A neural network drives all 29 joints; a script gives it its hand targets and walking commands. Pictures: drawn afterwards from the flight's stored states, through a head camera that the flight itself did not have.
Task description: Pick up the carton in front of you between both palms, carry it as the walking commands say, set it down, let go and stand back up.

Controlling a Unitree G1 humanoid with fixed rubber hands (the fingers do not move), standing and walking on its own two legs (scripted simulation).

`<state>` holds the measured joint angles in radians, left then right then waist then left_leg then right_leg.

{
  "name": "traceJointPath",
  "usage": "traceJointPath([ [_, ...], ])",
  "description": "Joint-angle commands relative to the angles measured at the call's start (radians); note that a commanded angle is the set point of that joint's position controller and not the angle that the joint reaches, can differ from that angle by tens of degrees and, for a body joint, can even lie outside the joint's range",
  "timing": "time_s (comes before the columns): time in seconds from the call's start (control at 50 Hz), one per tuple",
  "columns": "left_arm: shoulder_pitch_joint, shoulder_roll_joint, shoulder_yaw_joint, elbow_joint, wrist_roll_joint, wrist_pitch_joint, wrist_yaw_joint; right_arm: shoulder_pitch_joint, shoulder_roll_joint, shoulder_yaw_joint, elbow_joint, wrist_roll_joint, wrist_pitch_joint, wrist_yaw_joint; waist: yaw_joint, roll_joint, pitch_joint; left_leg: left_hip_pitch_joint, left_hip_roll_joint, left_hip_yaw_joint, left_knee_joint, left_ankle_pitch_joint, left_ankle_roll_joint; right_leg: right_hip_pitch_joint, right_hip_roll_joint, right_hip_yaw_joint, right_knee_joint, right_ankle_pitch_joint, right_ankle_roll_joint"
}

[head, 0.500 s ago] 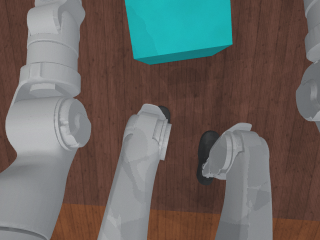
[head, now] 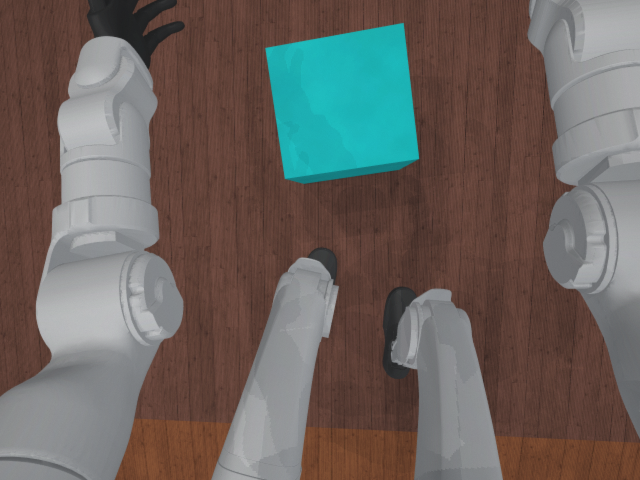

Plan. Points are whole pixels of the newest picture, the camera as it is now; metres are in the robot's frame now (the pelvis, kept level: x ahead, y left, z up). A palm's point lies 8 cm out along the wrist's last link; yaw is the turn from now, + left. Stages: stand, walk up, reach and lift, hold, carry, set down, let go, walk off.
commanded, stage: set down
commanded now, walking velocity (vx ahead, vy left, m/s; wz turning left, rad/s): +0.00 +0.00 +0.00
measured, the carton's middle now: (343, 119) +0.51 +0.11 -0.45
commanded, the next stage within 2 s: let go in 0.12 s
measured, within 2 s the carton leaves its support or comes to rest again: neither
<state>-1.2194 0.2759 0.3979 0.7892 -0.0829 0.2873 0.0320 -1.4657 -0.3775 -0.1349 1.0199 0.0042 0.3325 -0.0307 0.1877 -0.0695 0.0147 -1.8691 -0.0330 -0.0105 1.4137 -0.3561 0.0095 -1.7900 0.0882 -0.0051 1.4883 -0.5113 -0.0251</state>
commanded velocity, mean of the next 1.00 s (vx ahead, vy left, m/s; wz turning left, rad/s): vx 0.00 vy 0.00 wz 0.00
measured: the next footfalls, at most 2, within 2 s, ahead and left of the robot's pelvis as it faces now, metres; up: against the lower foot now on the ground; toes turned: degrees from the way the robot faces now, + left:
none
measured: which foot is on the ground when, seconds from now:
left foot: down 0.00-1.00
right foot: down 0.00-1.00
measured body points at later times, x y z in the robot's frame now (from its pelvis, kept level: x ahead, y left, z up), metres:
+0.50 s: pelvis +0.04 +0.02 +0.13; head +0.31 +0.04 +0.49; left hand +0.42 +0.29 +0.01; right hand +0.50 -0.11 +0.01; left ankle +0.11 +0.11 -0.54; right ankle +0.06 -0.10 -0.54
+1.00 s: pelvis +0.09 +0.01 +0.20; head +0.19 -0.01 +0.63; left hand +0.26 +0.25 +0.12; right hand +0.34 -0.20 +0.09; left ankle +0.11 +0.11 -0.54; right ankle +0.06 -0.10 -0.54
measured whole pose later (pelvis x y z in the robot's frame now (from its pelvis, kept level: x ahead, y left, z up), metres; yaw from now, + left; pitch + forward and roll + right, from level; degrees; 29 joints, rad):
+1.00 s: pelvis +0.09 +0.01 +0.20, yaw +1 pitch +10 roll +0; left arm 0.17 0.19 0.02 0.41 -0.05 0.03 -0.08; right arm 0.02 -0.17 -0.11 0.54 -0.06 0.02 -0.02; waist 0.08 0.04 0.04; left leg -0.47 -0.06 -0.03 0.52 -0.21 0.03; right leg -0.39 0.05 0.06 0.55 -0.32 -0.02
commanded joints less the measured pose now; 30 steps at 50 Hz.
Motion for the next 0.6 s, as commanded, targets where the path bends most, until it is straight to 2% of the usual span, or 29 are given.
traceJointPath([
  [0.0,-0.182,0.098,0.01,-0.136,0.028,-0.031,0.022,-0.241,-0.137,-0.028,-0.095,-0.004,-0.056,0.035,0.072,0.016,-1.095,1.086,0.001,0.013,-0.168,0.519,-0.062,0.27,0.037,-0.003,-0.276,0.15,0.024],
  [0.1,-0.098,0.073,0.022,-0.153,0.043,-0.043,0.023,-0.201,-0.108,-0.011,-0.103,-0.012,-0.075,0.053,0.082,-0.056,-1.057,1.1,0.007,0.007,-0.275,0.532,-0.051,0.411,0.03,0.006,-0.372,0.202,0.031],
  [0.18,0.012,0.057,0.008,-0.16,0.072,-0.07,-0.018,-0.064,-0.041,-0.051,-0.127,-0.061,-0.089,0.029,0.046,-0.093,-1.057,1.076,0.005,0.021,-0.344,0.538,-0.047,0.598,0.018,0.022,-0.439,0.311,0.048],
  [0.28,0.225,0.072,-0.018,-0.214,0.139,-0.111,-0.102,0.21,0.081,-0.112,-0.288,-0.132,-0.115,-0.054,0.014,-0.037,-1.117,1.234,-0.001,0.032,-0.416,0.63,-0.034,0.78,0.015,0.045,-0.533,0.449,0.066],
  [0.32,0.308,0.085,-0.038,-0.256,0.161,-0.123,-0.13,0.314,0.13,-0.118,-0.378,-0.14,-0.125,-0.084,0.007,-0.011,-1.089,1.299,0.0,0.027,-0.457,0.625,-0.025,0.825,0.012,0.051,-0.583,0.449,0.07],
  [0.38,0.413,0.097,-0.091,-0.295,0.164,-0.141,-0.156,0.426,0.168,-0.113,-0.473,-0.133,-0.144,-0.112,-0.005,0.021,-0.97,1.398,0.01,0.004,-0.525,0.585,-0.016,0.829,0.008,0.045,-0.659,0.384,0.072],
  [0.44,0.542,0.072,-0.143,-0.297,0.142,-0.162,-0.167,0.548,0.192,-0.1,-0.515,-0.126,-0.17,-0.119,-0.02,0.042,-0.846,1.505,0.024,-0.031,-0.582,0.563,-0.015,0.813,0.003,0.035,-0.721,0.311,0.07],
  [0.5,0.68,0.045,-0.181,-0.279,0.125,-0.187,-0.169,0.678,0.203,-0.091,-0.516,-0.13,-0.2,-0.105,-0.036,0.052,-0.747,1.598,0.041,-0.064,-0.63,0.563,-0.019,0.81,-0.006,0.031,-0.767,0.263,0.063],
  [0.58,0.847,0.023,-0.218,-0.295,0.109,-0.226,-0.155,0.889,0.204,-0.081,-0.473,-0.132,-0.243,-0.072,-0.052,0.09,-0.674,1.745,0.057,-0.103,-0.675,0.654,-0.028,0.817,-0.012,0.031,-0.813,0.264,0.049],
])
